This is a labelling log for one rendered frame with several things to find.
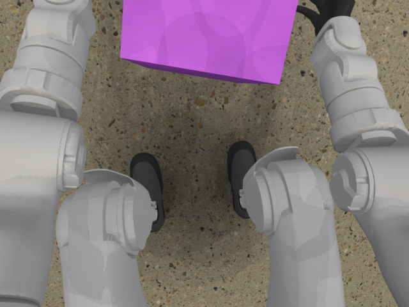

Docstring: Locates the left robot foot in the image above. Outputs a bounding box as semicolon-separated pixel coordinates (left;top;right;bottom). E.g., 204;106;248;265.
130;153;165;232

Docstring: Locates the left robot upper arm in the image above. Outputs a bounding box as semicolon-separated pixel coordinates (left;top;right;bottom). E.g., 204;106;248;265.
0;109;86;307

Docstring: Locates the left robot forearm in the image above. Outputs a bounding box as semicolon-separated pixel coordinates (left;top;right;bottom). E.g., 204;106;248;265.
0;0;96;122

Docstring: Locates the robot right thigh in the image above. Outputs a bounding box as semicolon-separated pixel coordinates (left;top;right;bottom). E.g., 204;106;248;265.
249;159;345;307

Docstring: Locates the right robot forearm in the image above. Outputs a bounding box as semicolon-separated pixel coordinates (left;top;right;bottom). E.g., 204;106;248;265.
310;16;409;153

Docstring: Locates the robot right hand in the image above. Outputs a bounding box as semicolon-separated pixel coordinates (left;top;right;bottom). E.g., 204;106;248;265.
296;0;355;36

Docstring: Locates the carton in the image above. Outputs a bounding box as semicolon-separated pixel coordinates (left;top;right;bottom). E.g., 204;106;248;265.
120;0;298;84

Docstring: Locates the right robot upper arm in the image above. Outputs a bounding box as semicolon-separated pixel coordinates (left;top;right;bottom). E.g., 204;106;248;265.
329;145;409;307

